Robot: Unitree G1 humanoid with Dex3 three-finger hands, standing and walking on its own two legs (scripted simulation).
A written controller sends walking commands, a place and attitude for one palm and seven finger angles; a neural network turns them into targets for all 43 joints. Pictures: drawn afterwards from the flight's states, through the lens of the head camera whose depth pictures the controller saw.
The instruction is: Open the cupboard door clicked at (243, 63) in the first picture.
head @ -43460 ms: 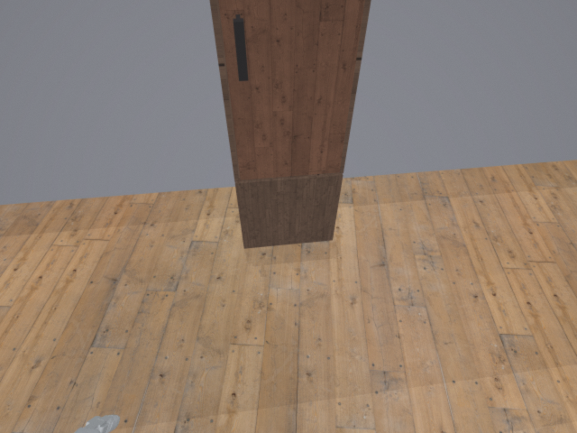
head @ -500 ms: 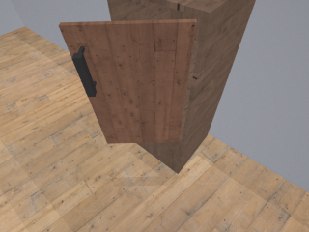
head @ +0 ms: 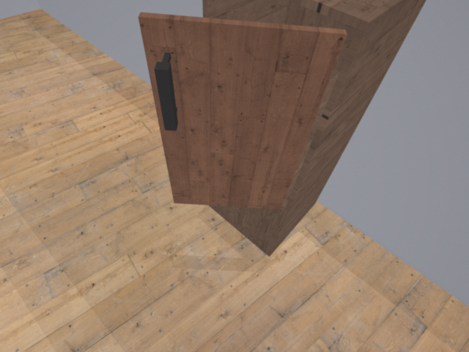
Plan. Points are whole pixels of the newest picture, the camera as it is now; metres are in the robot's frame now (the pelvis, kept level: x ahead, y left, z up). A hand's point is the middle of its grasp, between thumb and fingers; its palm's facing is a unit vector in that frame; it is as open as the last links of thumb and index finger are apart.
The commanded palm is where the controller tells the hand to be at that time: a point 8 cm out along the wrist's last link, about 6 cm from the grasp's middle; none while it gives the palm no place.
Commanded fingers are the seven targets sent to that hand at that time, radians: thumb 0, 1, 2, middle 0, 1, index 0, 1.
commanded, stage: come to a stop and stand still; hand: left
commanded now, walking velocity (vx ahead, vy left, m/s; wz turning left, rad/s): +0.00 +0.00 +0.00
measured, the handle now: (169, 92) +0.55 +0.19 +0.11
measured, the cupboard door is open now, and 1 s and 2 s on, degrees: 40 40 40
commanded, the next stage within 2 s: look again from close up in 0.96 s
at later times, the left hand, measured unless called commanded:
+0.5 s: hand out of the picture -0.07 +0.14 -0.18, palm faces +0.05 -0.99 -0.14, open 7.4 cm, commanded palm none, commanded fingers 0.00 0.90 0.90 -0.20 -0.30 -0.20 -0.30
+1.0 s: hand out of the picture -0.15 +0.12 -0.17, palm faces +0.10 -0.99 -0.13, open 7.4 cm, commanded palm none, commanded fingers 0.00 0.90 0.90 -0.20 -0.30 -0.20 -0.30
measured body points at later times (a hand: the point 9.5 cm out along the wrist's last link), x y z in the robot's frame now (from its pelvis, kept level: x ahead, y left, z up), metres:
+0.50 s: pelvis -0.04 -0.01 +0.00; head -0.05 +0.00 +0.45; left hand -0.07 +0.19 -0.17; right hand -0.09 -0.23 -0.16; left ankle +0.03 +0.04 -0.74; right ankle -0.08 -0.14 -0.74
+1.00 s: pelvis -0.06 -0.02 +0.00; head -0.07 -0.01 +0.45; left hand -0.15 +0.17 -0.16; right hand -0.08 -0.23 -0.16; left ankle +0.03 +0.04 -0.74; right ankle -0.08 -0.14 -0.74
